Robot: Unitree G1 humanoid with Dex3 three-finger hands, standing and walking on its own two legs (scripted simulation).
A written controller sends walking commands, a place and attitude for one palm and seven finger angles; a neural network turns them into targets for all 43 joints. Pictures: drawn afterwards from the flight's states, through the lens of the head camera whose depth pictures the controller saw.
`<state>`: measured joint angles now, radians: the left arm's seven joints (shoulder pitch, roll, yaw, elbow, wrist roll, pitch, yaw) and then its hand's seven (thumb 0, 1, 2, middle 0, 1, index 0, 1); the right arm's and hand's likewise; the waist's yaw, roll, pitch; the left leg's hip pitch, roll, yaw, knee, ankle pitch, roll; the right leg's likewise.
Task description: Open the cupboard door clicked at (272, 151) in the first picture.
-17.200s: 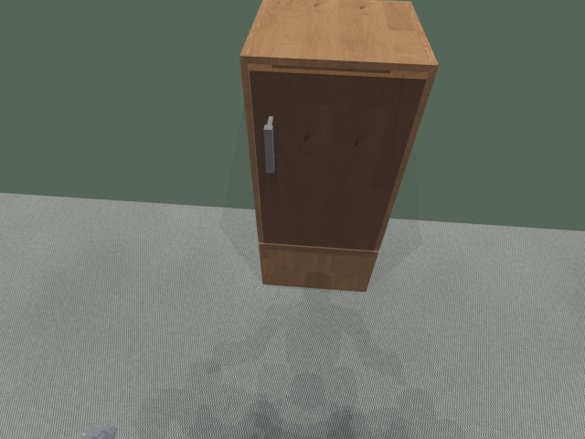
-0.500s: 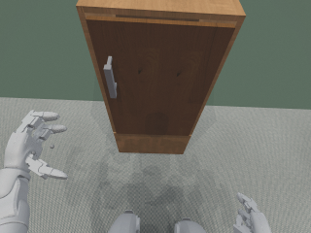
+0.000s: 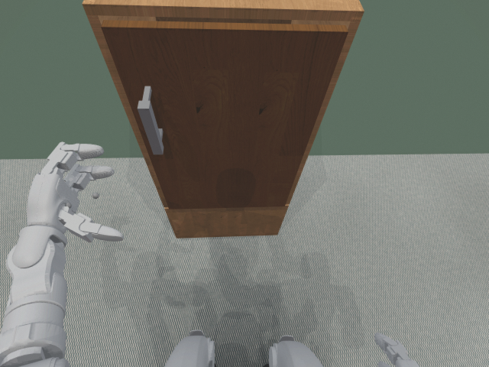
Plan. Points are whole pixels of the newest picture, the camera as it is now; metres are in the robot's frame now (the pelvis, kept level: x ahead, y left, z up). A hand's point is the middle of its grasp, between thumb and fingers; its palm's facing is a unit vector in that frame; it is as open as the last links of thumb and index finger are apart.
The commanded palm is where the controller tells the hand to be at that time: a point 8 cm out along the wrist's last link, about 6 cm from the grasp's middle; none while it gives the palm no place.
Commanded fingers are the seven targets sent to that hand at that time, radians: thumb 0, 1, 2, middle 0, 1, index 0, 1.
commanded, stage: move the hooked fingers beside the handle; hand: left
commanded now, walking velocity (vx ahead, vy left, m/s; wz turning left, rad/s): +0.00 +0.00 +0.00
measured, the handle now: (153, 122) +0.54 +0.19 +0.03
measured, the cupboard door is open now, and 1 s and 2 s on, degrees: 0 0 0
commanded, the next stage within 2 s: slide the fingers in behind the handle in 1.74 s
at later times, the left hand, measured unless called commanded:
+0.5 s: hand (110, 167) +0.42 +0.23 +0.04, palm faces +0.05 -1.00 -0.01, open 14.0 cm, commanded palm +0.40 +0.28 +0.04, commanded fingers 0.00 -0.50 0.30 -0.30 -1.20 -0.30 -1.20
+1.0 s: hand (128, 138) +0.49 +0.22 +0.04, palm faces +0.06 -1.00 -0.01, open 13.6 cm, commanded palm +0.47 +0.26 +0.04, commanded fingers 0.00 -0.50 0.30 -0.30 -1.20 -0.30 -1.20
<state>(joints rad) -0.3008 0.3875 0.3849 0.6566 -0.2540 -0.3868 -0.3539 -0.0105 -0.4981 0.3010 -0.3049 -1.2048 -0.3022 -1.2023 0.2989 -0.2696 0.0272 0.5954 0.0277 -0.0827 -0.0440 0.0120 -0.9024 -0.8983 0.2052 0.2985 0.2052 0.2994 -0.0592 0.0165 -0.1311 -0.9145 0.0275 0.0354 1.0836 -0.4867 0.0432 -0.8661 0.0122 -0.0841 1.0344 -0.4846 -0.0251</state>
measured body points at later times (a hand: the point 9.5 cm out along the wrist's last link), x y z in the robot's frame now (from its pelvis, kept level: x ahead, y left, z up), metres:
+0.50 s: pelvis -0.01 +0.00 -0.01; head +0.10 +0.02 +0.43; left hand +0.41 +0.29 +0.05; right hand +0.07 -0.27 -0.12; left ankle +0.02 +0.09 -0.66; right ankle +0.01 -0.11 -0.66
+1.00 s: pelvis -0.01 +0.00 -0.02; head +0.14 +0.03 +0.41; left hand +0.48 +0.28 +0.04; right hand +0.00 -0.27 -0.13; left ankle +0.02 +0.09 -0.66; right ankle +0.01 -0.11 -0.66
